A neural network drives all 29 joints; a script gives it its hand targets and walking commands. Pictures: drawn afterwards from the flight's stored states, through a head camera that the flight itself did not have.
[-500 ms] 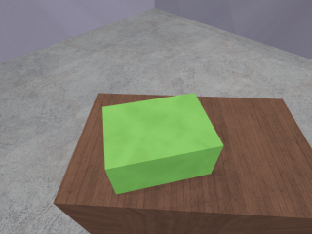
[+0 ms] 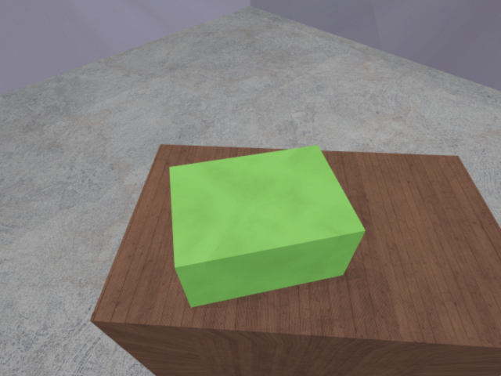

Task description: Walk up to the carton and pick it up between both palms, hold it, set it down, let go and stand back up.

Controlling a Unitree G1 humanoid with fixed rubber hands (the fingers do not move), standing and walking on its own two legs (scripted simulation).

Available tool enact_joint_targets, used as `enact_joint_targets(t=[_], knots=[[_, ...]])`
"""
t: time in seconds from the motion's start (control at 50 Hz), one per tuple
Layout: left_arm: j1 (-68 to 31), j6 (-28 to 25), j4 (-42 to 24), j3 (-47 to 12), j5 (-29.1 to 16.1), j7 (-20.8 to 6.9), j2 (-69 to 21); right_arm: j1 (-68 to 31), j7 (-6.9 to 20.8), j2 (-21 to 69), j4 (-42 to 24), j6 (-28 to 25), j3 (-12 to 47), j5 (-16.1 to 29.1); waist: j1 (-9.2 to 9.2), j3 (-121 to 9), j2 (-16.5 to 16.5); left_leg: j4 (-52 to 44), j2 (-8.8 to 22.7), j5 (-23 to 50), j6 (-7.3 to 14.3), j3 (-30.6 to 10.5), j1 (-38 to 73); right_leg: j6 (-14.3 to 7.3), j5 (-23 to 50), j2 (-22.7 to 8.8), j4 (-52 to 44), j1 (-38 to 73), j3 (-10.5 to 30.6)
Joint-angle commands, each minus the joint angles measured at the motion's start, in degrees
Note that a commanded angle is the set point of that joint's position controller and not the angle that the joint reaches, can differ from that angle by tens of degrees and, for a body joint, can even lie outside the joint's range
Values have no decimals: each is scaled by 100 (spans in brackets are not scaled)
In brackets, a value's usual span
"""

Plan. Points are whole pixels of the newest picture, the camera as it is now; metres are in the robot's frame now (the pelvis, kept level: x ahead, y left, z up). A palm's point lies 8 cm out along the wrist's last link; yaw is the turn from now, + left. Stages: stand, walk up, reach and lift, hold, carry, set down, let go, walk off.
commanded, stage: walk up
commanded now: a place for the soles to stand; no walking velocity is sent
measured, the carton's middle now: (257, 222) +0.42 +0.02 -0.04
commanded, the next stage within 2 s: reach and lift in 1.34 s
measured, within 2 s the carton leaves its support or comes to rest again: neither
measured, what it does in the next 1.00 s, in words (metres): shifts its weight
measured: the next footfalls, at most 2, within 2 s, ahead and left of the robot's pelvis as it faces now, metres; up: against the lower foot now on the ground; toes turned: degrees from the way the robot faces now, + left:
none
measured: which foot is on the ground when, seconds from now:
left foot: down 0.00-1.00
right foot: down 0.00-1.00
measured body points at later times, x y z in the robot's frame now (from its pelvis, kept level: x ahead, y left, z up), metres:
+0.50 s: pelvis -0.02 +0.05 +0.00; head +0.00 +0.06 +0.45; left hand +0.03 +0.33 -0.14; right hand +0.05 -0.21 -0.13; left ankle -0.04 +0.16 -0.74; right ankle -0.05 -0.07 -0.74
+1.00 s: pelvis -0.03 +0.07 +0.01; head -0.01 +0.08 +0.45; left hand +0.03 +0.34 -0.14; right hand +0.02 -0.20 -0.13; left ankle -0.04 +0.16 -0.74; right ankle -0.05 -0.07 -0.74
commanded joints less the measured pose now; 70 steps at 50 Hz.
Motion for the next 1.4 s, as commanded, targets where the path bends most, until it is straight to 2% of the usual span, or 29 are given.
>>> enact_joint_targets(t=[0.0, 0.06, 0.1, 0.12, 0.14, 0.16, 0.2, 0.28, 0.34, 0.36, 0.46, 0.54, 0.64, 0.68, 0.7, 0.82, 0.86, 0.9, 0.96, 1.0, 1.04, 1.06, 1.14, 1.18, 1.26, 1.32, 1.34, 1.36, 1.38], knots=[[1053, -38, -580, 418, 113, 167, 1366, 177, -170, -978, -905, -78, -379, -131, 165, 325, -457, 799, -185, -741, 444, 107, -1345, -217, 4094, -1749, -491, 642, 1448], [551, -16, -1031, 471, 128, 146, 1434, 110, -161, -1070, -1258, -42, -428, -111, 12, 555, -539, 539, -151, -218, 507, -152, -892, -462, 3037, -1879, -665, -295, 1407], [92, 30, -1318, 447, 49, 114, 1551, 478, -127, -1221, -1210, -92, -416, -53, -186, 454, -451, -100, -41, 1546, 465, -275, -50, -20, 3044, -1433, -352, -733, 748], [126, 32, -1406, 413, 36, 97, 1407, 656, -111, -1410, -1252, -117, -477, -50, -276, 493, 75, -262, 34, 2258, 495, -326, 176, 220, 2449, -1030, -20, -874, 414], [50, 58, -1488, 381, -2, 96, 1391, 531, -95, -1644, -1281, -138, -457, -105, -205, 638, 123, -339, 158, 2782, 612, -484, 183, 309, 1975, -826, 237, -1007, 309], [67, 64, -1484, 380, 25, 95, 1462, 511, -89, -1682, -1359, -168, -445, -117, -177, 599, 364, -365, 381, 2633, 830, -744, 96, 379, 1362, -810, 427, -956, 332], [291, 83, -1398, 331, 35, 59, 1389, 362, -72, -1710, -1583, -206, -412, -30, -68, 456, 385, -398, 450, 2409, 910, -749, -213, 393, 1242, -892, 284, -526, 521], [281, 95, -1403, 350, 29, 16, 1752, -77, -8, -1792, -1960, -164, -370, 16, 17, 434, 439, -602, 102, 1569, 702, -424, -456, 318, 1313, -1041, -78, -152, 650], [101, 77, -1484, 326, 23, 37, 1930, 6, 8, -1941, -1961, -178, -367, 100, -31, 70, 13, -495, 80, 2151, 680, -406, 53, 327, 1757, -1140, -144, -115, 605], [141, 56, -1507, 258, -29, 31, 1799, -106, 36, -2098, -2075, -193, -363, 63, 33, 21, 284, -483, 129, 2128, 671, -373, 37, 336, 1777, -1094, -157, -102, 601], [-53, 41, -1503, 241, -4, 56, 2005, -197, 57, -2079, -2069, -190, -286, 88, 9, 276, -197, -558, 79, 2181, 720, -358, -262, 358, 1998, -1166, -165, 55, 533], [-182, 52, -1497, 271, -66, 34, 2205, -213, 86, -2142, -2009, -228, -308, 126, 7, -71, 245, -656, 134, 2067, 775, -332, 52, 311, 1500, -1144, -190, -23, 574], [-217, 22, -1299, 228, -30, 9, 2071, -209, 121, -2226, -1904, -259, -316, 121, 24, -147, -213, -685, 105, 2054, 808, -377, -11, 333, 1858, -1236, -264, 165, 596], [-441, 50, -1342, 199, -22, 6, 2108, -87, 103, -2176, -1847, -236, -303, 144, -81, 124, 51, -835, 125, 2115, 778, -424, -88, 383, 1598, -1195, -170, -85, 585], [-277, 44, -1336, 219, -72, 22, 2075, -347, 113, -2170, -1846, -236, -294, 104, 95, 104, 18, -774, 104, 2054, 762, -332, -9, 370, 1563, -1161, -258, -85, 540], [-420, 35, -1213, 240, -41, 19, 2237, -391, 119, -2098, -1711, -285, -271, 173, 21, 218, -51, -907, 178, 2131, 880, -455, -143, 353, 1617, -1173, -277, -106, 639], [-421, 28, -1196, 202, -34, 0, 2196, -239, 116, -2140, -1603, -292, -292, 201, -26, 34, 11, -966, 130, 1500, 870, -451, 16, 329, 1323, -1237, -414, -162, 719], [-402, -1, -1123, 203, -67, -16, 2166, -425, 147, -2326, -1638, -298, -294, 207, 72, -21, 325, -971, 137, 1658, 856, -429, -100, 311, 1359, -1181, -326, -24, 676], [-472, -11, -1083, 215, -17, -17, 2360, -325, 134, -2303, -1637, -287, -325, 211, 21, -14, -217, -1006, 159, 1614, 844, -435, -130, 309, 1509, -1220, -433, -50, 643], [-402, 13, -1073, 231, 2, -14, 2311, -522, 129, -2222, -1519, -287, -279, 196, 82, 100, 231, -1025, 104, 1670, 839, -360, -245, 330, 1477, -1234, -425, 21, 634], [-429, 11, -1062, 181, -79, -3, 2215, -463, 152, -2246, -1514, -321, -300, 147, -22, -34, 233, -976, 105, 1748, 900, -362, 158, 308, 1397, -1207, -507, -316, 718], [-584, -7, -1048, 194, -35, -11, 2268, -414, 161, -2282, -1502, -295, -303, 133, -48, 13, -85, -969, 73, 1788, 844, -336, 4, 359, 1531, -1223, -508, -111, 662], [-505, -29, -995, 189, -65, -51, 2139, -508, 171, -2173, -1475, -297, -239, 142, 37, -100, 91, -1006, 117, 1753, 856, -310, 41, 310, 1489, -1206, -436, -189, 744], [-572, -2, -1020, 228, -38, -14, 2347, -448, 169, -2296, -1465, -289, -289, 179, 12, -264, -341, -914, 118, 1940, 805, -270, 62, 340, 1723, -1207, -385, 11, 554], [-478, 18, -1039, 246, -67, -29, 2342, -533, 158, -2191, -1437, -289, -262, 171, 32, -99, 29, -1004, 119, 1959, 908, -270, 203, 329, 1529, -1199, -383, -343, 681], [-610, -2, -1032, 227, -44, -23, 2311, -660, 160, -2213, -1422, -315, -285, 160, 40, -89, -90, -964, 155, 1802, 932, -366, -16, 344, 1591, -1207, -432, -227, 609], [-4060, 1015, -3176, 183, -512, 103, 2620, -3428, 604, -2048, -1522, -943, -1046, -885, -61, -498, 470, 4, -5, 837, -209, 60, -1538, 105, -725, -255, 410, -1729, 49], [-3728, 1670, -3015, 10, -441, 229, 2417, -2852, 820, -2177, -1300, -720, -1003, -691, -518, 324, 310, -51, -96, -250, -36, 109, -1947, -33, -858, -286, 580, -1591, 41], [-3477, 2126, -3270, 12, -404, 144, 2511, -2515, 937, -2475, -1432, -535, -1150, -836, -625, -177, -51, 346, -103, 11, 52, 132, -1755, -109, -692, -411, 709, -1777, 148]])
